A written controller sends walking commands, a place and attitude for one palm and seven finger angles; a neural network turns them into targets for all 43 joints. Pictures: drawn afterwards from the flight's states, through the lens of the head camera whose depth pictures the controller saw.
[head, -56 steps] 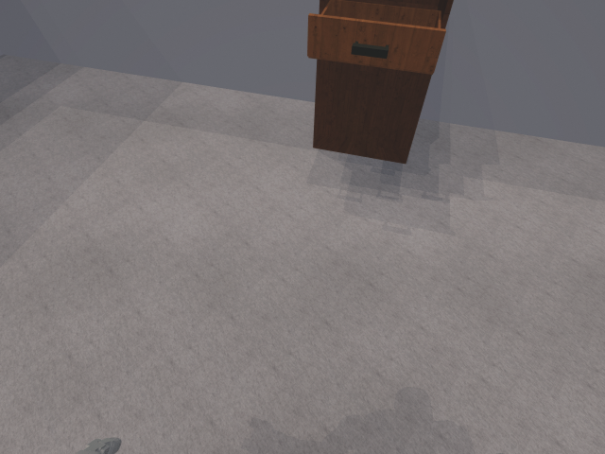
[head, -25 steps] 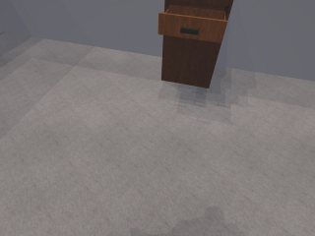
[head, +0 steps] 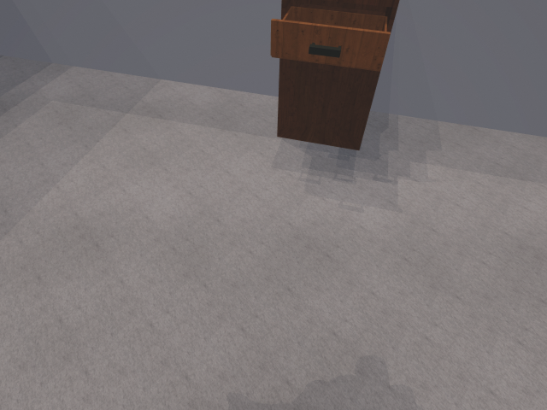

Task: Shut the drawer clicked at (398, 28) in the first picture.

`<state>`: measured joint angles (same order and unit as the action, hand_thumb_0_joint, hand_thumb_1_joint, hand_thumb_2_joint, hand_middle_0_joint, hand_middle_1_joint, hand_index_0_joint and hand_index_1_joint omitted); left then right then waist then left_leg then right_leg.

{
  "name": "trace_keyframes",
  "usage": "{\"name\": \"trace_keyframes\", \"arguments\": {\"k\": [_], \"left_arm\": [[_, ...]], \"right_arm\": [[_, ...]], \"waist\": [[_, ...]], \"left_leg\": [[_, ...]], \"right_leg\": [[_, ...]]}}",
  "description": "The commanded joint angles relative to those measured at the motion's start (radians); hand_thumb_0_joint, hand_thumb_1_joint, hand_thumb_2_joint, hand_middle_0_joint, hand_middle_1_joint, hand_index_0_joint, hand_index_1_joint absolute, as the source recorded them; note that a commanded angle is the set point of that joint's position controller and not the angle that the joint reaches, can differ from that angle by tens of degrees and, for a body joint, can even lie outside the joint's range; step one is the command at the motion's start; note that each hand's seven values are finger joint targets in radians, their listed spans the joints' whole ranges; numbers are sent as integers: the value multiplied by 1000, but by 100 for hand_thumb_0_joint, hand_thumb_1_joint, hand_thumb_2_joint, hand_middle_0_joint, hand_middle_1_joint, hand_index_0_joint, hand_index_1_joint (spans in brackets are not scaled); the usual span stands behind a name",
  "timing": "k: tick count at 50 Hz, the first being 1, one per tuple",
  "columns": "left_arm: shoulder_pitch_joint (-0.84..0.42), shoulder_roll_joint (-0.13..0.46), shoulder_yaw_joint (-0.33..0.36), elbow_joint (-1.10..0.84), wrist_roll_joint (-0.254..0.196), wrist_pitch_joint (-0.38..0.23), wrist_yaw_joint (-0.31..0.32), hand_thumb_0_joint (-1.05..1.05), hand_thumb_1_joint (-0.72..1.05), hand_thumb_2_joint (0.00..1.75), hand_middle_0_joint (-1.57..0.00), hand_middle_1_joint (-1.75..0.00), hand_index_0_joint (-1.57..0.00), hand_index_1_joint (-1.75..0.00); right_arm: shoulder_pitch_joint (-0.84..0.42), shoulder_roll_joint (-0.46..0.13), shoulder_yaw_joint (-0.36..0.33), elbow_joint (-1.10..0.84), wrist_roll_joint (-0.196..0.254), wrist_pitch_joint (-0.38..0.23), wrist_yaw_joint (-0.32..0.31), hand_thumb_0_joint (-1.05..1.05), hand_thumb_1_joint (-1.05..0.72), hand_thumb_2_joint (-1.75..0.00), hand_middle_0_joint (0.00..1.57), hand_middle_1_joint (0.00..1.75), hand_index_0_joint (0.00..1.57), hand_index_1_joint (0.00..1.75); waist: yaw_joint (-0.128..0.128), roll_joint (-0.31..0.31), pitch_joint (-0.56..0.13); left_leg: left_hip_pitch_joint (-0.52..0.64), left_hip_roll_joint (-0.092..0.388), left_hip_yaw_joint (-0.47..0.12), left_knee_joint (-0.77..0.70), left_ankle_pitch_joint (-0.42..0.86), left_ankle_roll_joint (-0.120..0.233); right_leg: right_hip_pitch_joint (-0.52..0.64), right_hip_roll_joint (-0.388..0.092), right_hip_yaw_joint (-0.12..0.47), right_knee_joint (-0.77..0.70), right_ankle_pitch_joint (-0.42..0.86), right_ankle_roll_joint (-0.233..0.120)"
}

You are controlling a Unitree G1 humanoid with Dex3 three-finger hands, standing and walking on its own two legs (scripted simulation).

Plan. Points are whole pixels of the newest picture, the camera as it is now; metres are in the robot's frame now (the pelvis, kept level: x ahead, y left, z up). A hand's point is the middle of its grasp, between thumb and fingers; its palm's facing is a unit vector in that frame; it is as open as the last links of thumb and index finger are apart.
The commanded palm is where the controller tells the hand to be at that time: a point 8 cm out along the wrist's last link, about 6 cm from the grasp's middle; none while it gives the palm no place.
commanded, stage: look at it before walking up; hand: left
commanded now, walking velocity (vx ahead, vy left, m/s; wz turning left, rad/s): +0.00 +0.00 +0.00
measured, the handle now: (325, 48) +1.39 -0.13 -0.07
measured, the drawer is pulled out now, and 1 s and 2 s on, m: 0.29 0.29 0.29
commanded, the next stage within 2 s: walk to a spot facing it in 0.62 s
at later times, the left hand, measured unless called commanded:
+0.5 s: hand out of the picture +0.08 +0.25 -0.16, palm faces -0.02 -0.94 -0.33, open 7.4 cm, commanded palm none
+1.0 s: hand out of the picture +0.06 +0.20 -0.18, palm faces -0.07 -0.97 -0.22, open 7.4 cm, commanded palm none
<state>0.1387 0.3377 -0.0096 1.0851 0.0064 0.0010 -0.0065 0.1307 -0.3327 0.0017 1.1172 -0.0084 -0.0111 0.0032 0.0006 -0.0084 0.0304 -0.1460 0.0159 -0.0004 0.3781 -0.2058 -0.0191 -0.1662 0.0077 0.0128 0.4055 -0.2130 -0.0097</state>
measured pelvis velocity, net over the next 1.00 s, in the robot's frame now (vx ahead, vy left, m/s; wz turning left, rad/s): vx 0.05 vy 0.00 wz -0.10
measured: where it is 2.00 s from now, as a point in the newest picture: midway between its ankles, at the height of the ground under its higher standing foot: (300, 361)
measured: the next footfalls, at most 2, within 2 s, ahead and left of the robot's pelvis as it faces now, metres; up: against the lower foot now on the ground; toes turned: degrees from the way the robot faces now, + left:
left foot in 1.52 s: +0.42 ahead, +0.05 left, +0.00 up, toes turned -7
right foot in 1.98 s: +0.51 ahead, -0.24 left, +0.00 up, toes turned -32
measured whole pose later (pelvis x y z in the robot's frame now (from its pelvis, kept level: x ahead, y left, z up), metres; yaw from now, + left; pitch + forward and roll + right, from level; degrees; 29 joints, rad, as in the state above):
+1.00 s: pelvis +0.05 +0.00 -0.01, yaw -6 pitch +0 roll +1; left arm 0.32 0.25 0.02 1.07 0.02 0.03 -0.03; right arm 0.25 -0.24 -0.02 1.08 -0.02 -0.02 0.00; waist 0.02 -0.02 0.00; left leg -0.13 0.05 0.09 0.52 -0.38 -0.02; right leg -0.25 0.02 0.04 0.67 -0.42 -0.03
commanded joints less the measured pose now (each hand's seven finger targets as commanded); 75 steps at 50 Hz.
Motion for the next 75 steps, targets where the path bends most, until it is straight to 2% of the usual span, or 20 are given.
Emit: {"name": "trace_keyframes", "arguments": {"k": [1, 36, 38, 42, 45, 47, 49, 51, 53, 54, 55, 56, 57, 59, 61, 70, 71, 73, 74, 75], "left_arm": [[-43, 206, 44, -66, 4, -28, 17, 0, 90, 90, -20, -30, -20, -30], [-40, 210, 43, -61, 4, -31, 19, 0, 90, 90, -20, -30, -20, -30], [30, 89, 20, -33, 4, -9, 21, 0, 90, 90, -20, -30, -20, -30], [78, 98, 40, -58, 16, 14, -2, 0, 90, 90, -20, -30, -20, -30], [111, 68, 53, -93, 17, 6, -12, 0, 90, 90, -20, -30, -20, -30], [113, 21, 55, -119, 15, -9, -18, 0, 90, 90, -20, -30, -20, -30], [46, -5, 58, -158, 15, -21, -22, 0, 90, 90, -20, -30, -20, -30], [62, -35, 64, -157, 13, -33, -25, 0, 90, 90, -20, -30, -20, -30], [259, -50, 74, -84, 19, -41, -28, 0, 90, 90, -20, -30, -20, -30], [429, 52, 95, -29, 24, -54, -14, 0, 90, 90, -20, -30, -20, -30], [546, 110, 106, 5, 8, -62, 4, 0, 90, 90, -20, -30, -20, -30], [543, 82, 96, 16, 6, -62, 15, 0, 90, 90, -20, -30, -20, -30], [486, 41, 86, 4, 12, -62, 19, 0, 90, 90, -20, -30, -20, -30], [387, -13, 73, -25, 16, -65, 27, 0, 90, 90, -20, -30, -20, -30], [366, -39, 67, -23, 20, -75, 28, 0, 90, 90, -20, -30, -20, -30], [384, -49, 70, 23, 20, -83, 37, 0, 90, 90, -20, -30, -20, -30], [378, -41, 74, 26, 19, -82, 37, 0, 90, 90, -20, -30, -20, -30], [348, -30, 80, 21, 15, -82, 37, 0, 90, 90, -20, -30, -20, -30], [341, -38, 83, 16, 13, -82, 35, 0, 90, 90, -20, -30, -20, -30], [401, -91, 86, 1, 1, -76, 27, 0, 90, 90, -20, -30, -20, -30]], "right_arm": [[-51, -205, -38, -66, -2, -25, -15, 0, -90, -90, 20, 30, 20, 30], [-72, -211, -38, -69, 1, -24, -18, 0, -90, -90, 20, 30, 20, 30], [-6, -89, -9, -41, -8, -6, -14, 0, -90, -90, 20, 30, 20, 30], [40, -100, -29, -60, -18, 7, -8, 0, -90, -90, 20, 30, 20, 30], [100, -113, -47, -75, -16, -4, -11, 0, -90, -90, 20, 30, 20, 30], [163, -140, -64, -77, -14, -18, -16, 0, -90, -90, 20, 30, 20, 30], [220, -132, -76, -70, -11, -33, -18, 0, -90, -90, 20, 30, 20, 30], [215, -100, -73, -67, -18, -40, -21, 0, -90, -90, 20, 30, 20, 30], [160, -71, -64, -74, -16, -40, -22, 0, -90, -90, 20, 30, 20, 30], [126, -15, -52, -102, -2, -45, -14, 0, -90, -90, 20, 30, 20, 30], [36, 22, -42, -163, -3, -58, -6, 0, -90, -90, 20, 30, 20, 30], [-31, 9, -49, -168, -6, -60, -8, 0, -90, -90, 20, 30, 20, 30], [-37, 35, -53, -162, -8, -59, -7, 0, -90, -90, 20, 30, 20, 30], [21, 64, -56, -127, -15, -48, 0, 0, -90, -90, 20, 30, 20, 30], [53, 90, -60, -118, -17, -33, 7, 0, -90, -90, 20, 30, 20, 30], [-82, 130, -57, -191, -4, -47, 30, 0, -90, -90, 20, 30, 20, 30], [-73, 125, -60, -191, -3, -51, 27, 0, -90, -90, 20, 30, 20, 30], [100, 94, -70, -137, -10, -59, 10, 0, -90, -90, 20, 30, 20, 30], [262, 47, -81, -93, -16, -63, -1, 0, -90, -90, 20, 30, 20, 30], [387, -59, -106, -66, -31, -65, -14, 0, -90, -90, 20, 30, 20, 30]], "waist": [[1, 7, -53], [2, 8, -70], [1, 0, -75], [5, -6, 88], [-8, 46, 103], [-27, 162, 89], [-55, 207, 102], [-30, 165, 94], [67, 76, 17], [136, -219, -45], [159, -344, -19], [163, -211, 34], [122, -104, 79], [58, -21, 81], [25, -51, 75], [38, -117, 103], [30, -116, 97], [-56, -84, 11], [-115, -50, -82], [-139, 156, -212]], "left_leg": [[7, 104, -87, -57, 98, 44], [61, 112, -82, -65, 197, 41], [61, 104, -42, -38, 53, 19], [-68, 96, -39, -27, -352, 37], [-40, 149, -97, -32, -418, 79], [51, 262, -217, -104, -391, 142], [136, 357, -254, -138, -194, 208], [110, 352, -152, -61, 49, 193], [-87, 227, 39, 199, 84, 100], [-334, 114, 160, 522, -14, 36], [-555, 29, 154, 735, -351, 13], [-598, 72, 49, 815, -334, 21], [-625, 97, 34, 849, -268, 15], [-569, 127, 37, 806, -171, 1], [-527, 123, 60, 739, -108, -16], [-387, 73, 124, 344, 41, 10], [-320, 54, 133, 315, 29, 22], [-90, 6, 152, 207, 61, 41], [120, 36, 104, 176, 80, 57], [361, 266, -197, 123, 21, 131]], "right_leg": [[-4, -123, 111, -84, 87, -24], [37, -129, 98, -87, 216, -21], [20, -115, 103, -81, 52, -9], [-137, -74, 172, -83, -362, -41], [-230, -29, 155, 40, -362, -56], [-323, 30, 41, 244, -243, -37], [-435, -18, -26, 383, -286, -15], [-359, -59, -45, 326, -291, -13], [21, -17, -100, 99, -103, -30], [261, -187, 200, -42, -102, -98], [326, -381, 548, -160, 70, -193], [264, -386, 567, -156, 141, -238], [222, -370, 507, -146, 151, -254], [136, -319, 367, -158, 119, -229], [79, -270, 263, -178, 171, -200], [92, -201, 129, -175, 379, -141], [80, -204, 128, -146, 433, -138], [67, -166, 86, 56, 595, -113], [-7, -130, 67, 256, 527, -91], [-213, -24, -6, 543, 174, -55]]}}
